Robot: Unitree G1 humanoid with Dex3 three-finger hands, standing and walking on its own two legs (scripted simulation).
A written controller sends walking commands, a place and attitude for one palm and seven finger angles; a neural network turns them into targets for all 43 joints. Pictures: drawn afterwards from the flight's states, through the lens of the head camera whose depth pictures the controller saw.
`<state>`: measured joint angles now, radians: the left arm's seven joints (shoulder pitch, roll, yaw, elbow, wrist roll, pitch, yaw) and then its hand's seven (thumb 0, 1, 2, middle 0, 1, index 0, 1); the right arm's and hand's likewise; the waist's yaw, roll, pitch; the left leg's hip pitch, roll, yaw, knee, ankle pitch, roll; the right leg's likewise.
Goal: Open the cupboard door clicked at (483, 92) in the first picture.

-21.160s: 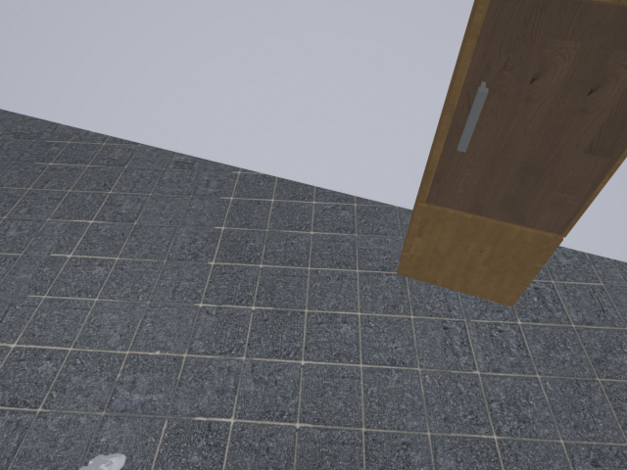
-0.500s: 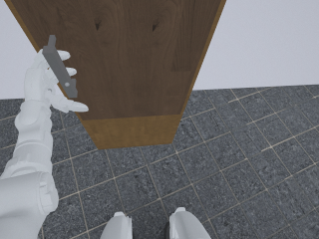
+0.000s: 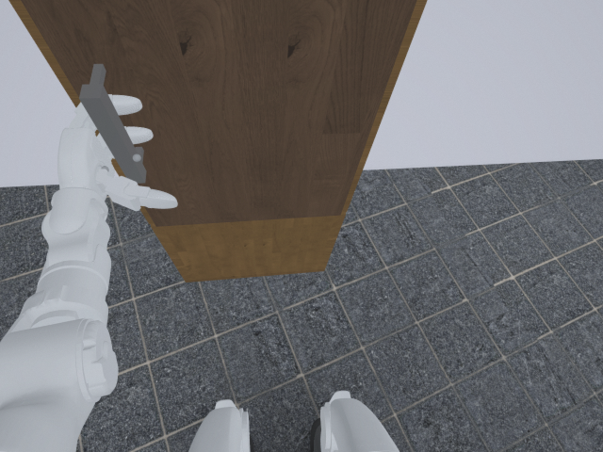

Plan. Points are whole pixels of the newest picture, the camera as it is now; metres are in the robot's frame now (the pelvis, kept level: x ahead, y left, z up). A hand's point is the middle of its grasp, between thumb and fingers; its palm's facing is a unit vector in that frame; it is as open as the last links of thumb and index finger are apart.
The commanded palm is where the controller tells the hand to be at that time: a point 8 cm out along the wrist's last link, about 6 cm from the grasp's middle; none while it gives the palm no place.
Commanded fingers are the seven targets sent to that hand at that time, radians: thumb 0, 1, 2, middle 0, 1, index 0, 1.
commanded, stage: slide the fingers in behind the handle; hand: left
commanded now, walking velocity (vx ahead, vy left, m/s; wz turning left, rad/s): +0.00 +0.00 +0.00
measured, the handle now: (120, 129) +0.53 +0.22 +0.06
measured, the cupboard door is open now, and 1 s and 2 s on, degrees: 0 0 37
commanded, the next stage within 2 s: close the thumb around the handle in 0.08 s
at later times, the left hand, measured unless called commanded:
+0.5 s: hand (133, 160) +0.48 +0.19 +0.06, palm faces +0.05 -1.00 -0.02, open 11.0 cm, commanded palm +0.45 +0.24 +0.06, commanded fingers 0.00 0.45 0.71 -0.37 -1.30 -0.37 -1.30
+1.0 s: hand (134, 161) +0.48 +0.19 +0.06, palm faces +0.05 -1.00 -0.01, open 5.8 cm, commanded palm +0.45 +0.24 +0.06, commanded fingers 0.00 0.90 0.90 -0.40 -1.35 -0.40 -1.35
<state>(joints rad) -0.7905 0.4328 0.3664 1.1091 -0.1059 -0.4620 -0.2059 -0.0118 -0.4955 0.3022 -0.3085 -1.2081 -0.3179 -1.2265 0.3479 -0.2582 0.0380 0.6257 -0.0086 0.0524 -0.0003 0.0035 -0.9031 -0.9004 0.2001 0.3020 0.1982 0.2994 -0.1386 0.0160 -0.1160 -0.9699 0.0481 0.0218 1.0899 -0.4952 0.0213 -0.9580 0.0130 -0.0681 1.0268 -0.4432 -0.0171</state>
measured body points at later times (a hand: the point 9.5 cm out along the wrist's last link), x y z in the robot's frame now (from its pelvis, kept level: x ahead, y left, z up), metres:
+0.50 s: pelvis +0.00 +0.00 +0.00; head +0.12 +0.02 +0.44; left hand +0.47 +0.25 +0.06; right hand +0.04 -0.26 -0.11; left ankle +0.01 +0.10 -0.66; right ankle +0.02 -0.11 -0.66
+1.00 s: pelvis +0.00 +0.00 +0.00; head +0.12 +0.02 +0.44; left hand +0.47 +0.25 +0.06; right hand +0.04 -0.26 -0.11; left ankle +0.01 +0.10 -0.66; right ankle +0.02 -0.11 -0.66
